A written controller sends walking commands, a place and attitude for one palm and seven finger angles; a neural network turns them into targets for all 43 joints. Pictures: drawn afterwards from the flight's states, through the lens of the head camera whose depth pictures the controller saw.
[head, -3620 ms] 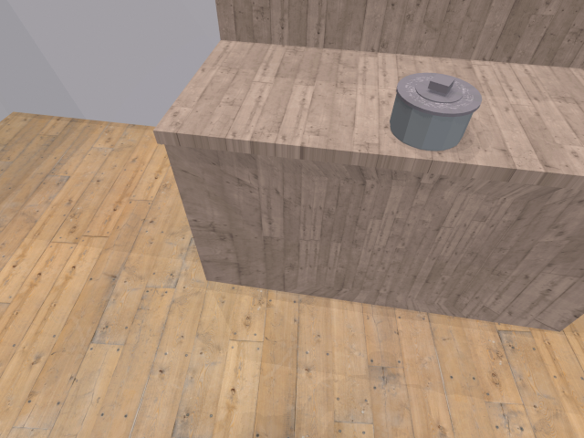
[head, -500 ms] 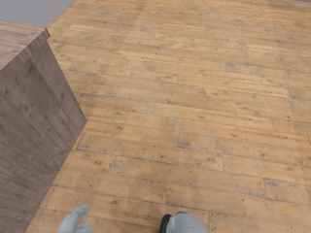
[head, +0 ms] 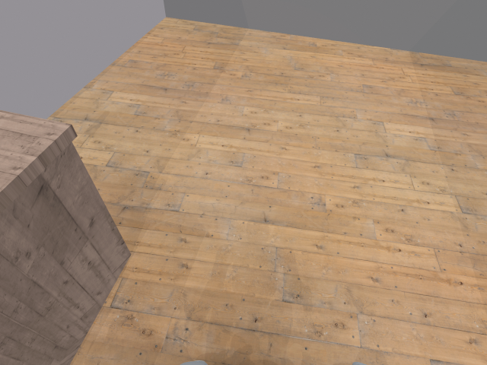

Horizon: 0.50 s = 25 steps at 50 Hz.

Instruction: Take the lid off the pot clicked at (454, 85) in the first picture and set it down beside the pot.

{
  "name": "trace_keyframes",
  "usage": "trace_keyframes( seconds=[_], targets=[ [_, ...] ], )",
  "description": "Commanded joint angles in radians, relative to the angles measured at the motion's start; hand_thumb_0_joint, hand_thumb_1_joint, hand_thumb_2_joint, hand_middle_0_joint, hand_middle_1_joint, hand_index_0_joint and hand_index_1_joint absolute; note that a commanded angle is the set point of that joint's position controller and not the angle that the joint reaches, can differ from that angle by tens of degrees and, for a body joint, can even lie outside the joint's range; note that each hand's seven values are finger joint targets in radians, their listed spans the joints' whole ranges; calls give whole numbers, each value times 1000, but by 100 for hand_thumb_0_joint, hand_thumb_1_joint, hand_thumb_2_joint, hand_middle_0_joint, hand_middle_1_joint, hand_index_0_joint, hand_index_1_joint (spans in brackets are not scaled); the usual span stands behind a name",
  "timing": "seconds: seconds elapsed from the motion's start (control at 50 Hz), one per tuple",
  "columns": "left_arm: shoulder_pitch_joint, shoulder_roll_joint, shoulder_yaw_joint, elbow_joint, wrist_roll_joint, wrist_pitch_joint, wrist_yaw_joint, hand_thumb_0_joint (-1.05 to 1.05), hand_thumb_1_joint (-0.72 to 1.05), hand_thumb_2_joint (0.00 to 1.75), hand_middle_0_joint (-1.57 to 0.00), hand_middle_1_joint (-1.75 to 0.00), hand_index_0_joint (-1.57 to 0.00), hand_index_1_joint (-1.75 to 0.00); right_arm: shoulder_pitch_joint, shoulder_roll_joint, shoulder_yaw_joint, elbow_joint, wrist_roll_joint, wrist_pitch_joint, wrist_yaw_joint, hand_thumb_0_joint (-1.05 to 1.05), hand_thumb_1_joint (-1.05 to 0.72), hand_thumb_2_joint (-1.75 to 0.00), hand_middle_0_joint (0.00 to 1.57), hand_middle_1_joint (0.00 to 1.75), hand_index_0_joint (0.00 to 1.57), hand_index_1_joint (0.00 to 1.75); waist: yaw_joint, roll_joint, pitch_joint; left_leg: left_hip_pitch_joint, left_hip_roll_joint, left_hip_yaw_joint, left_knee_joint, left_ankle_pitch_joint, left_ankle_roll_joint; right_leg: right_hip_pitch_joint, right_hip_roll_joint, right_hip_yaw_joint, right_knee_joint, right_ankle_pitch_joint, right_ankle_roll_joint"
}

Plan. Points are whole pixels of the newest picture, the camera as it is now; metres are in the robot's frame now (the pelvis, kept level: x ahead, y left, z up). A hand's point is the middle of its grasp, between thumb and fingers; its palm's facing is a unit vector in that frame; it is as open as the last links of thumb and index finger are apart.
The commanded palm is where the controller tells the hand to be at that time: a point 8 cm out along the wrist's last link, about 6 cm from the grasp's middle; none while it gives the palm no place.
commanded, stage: turn to face it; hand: left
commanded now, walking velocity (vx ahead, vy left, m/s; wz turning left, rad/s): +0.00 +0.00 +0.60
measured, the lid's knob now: out of the picture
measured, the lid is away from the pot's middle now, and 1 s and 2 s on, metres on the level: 0.00 0.00 0.00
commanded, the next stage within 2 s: none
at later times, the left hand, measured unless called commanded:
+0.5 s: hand out of the picture +0.11 +0.23 -0.16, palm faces +0.25 -0.94 -0.25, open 7.4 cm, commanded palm none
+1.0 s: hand out of the picture -0.04 +0.15 -0.16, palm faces +0.56 -0.78 -0.26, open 7.4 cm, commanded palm none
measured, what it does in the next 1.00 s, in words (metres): steps on the spot, turning left: left foot, then right foot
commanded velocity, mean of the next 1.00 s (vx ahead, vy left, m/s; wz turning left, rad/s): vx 0.00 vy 0.00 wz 0.60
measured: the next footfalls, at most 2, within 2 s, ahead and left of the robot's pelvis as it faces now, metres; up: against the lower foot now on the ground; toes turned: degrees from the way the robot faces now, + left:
left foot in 0.02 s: +0.11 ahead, +0.10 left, +0.00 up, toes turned +6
right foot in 0.62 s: +0.11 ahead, -0.13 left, +0.00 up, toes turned +18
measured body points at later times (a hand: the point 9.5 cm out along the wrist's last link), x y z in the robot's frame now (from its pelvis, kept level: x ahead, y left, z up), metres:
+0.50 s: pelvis +0.04 +0.00 +0.00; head +0.07 +0.02 +0.45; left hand +0.09 +0.28 -0.14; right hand +0.12 -0.24 -0.14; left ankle +0.07 +0.10 -0.74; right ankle +0.07 -0.16 -0.69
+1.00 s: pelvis +0.03 -0.04 +0.00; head +0.08 -0.03 +0.45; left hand -0.07 +0.19 -0.14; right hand +0.26 -0.21 -0.14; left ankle -0.05 +0.09 -0.68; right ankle +0.08 -0.15 -0.74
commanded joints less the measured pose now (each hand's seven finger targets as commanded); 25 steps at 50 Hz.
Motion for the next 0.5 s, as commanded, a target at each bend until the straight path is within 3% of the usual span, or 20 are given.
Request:
trace_keyframes(
  seconds=[0.0,0.02,0.04,0.06,0.08,0.1,0.16,0.22,0.28,0.36,0.42,0.48],
  targets=[
    [51,118,33,-37,-16,-2,18,0,90,90,-20,-30,-20,-30,218,-177,-37,2,-17,-22,-10,0,-90,-90,20,30,20,30,-89,70,-143,404,142,-185,-198,574,118,-134,-171,-5,355,470,49],
    [81,84,23,-48,-26,-1,18,0,90,90,-20,-30,-20,-30,262,-233,-48,9,-12,-14,-12,0,-90,-90,20,30,20,30,-78,249,-174,528,342,-414,-221,988,267,-338,-69,-35,584,-233,97],
    [52,110,24,-57,-14,6,24,0,90,90,-20,-30,-20,-30,247,-230,-40,13,-5,2,-18,0,-90,-90,20,30,20,30,-68,160,-150,465,364,-414,-245,932,320,-359,-91,47,687,-347,93],
    [5,105,30,-57,-10,16,25,0,90,90,-20,-30,-20,-30,200,-200,-34,6,-4,4,-26,0,-90,-90,20,30,20,30,-58,169,-76,373,323,-409,-295,783,308,-401,-118,70,719,-284,101],
    [-37,119,42,-62,-3,24,19,0,90,90,-20,-30,-20,-30,168,-179,-33,-9,-5,6,-29,0,-90,-90,20,30,20,30,-57,123,-36,303,288,-401,-319,647,288,-417,-131,78,748,-241,104],
    [-50,118,49,-67,-1,33,13,0,90,90,-20,-30,-20,-30,131,-173,-32,-23,-5,9,-28,0,-90,-90,20,30,20,30,-39,103,-8,254,248,-364,-340,536,265,-421,-142,84,748,-186,108],
    [-24,100,57,-67,3,56,4,0,90,90,-20,-30,-20,-30,87,-166,-48,-46,-4,11,-23,0,-90,-90,20,30,20,30,-15,81,-30,186,165,-283,-385,291,214,-386,-140,68,712,-54,120],
    [-39,109,65,-81,6,71,4,0,90,90,-20,-30,-20,-30,88,-183,-59,-59,-2,16,-20,0,-90,-90,20,30,20,30,-22,121,-50,185,145,-312,-412,116,206,-410,-142,72,680,-10,133],
    [-100,113,69,-114,6,74,4,0,90,90,-20,-30,-20,-30,108,-203,-73,-60,-6,23,-17,0,-90,-90,20,30,20,30,-40,109,-42,196,140,-368,-410,55,215,-433,-136,72,612,-17,144],
    [-186,124,68,-163,3,69,4,0,90,90,-20,-30,-20,-30,152,-222,-90,-57,-9,29,-18,0,-90,-90,20,30,20,30,-70,136,-51,262,140,-438,-365,153,230,-450,-114,78,515,-69,147],
    [-205,127,66,-185,-4,69,6,0,90,90,-20,-30,-20,-30,157,-238,-99,-61,-12,34,-18,0,-90,-90,20,30,20,30,-74,156,-74,270,139,-476,-338,209,233,-416,-95,87,461,-96,140],
    [-189,128,62,-197,-10,65,9,0,90,90,-20,-30,-20,-30,139,-248,-106,-78,-14,40,-17,0,-90,-90,20,30,20,30,-65,165,-100,235,123,-509,-304,285,227,-310,-65,87,343,-111,128]
  ],
)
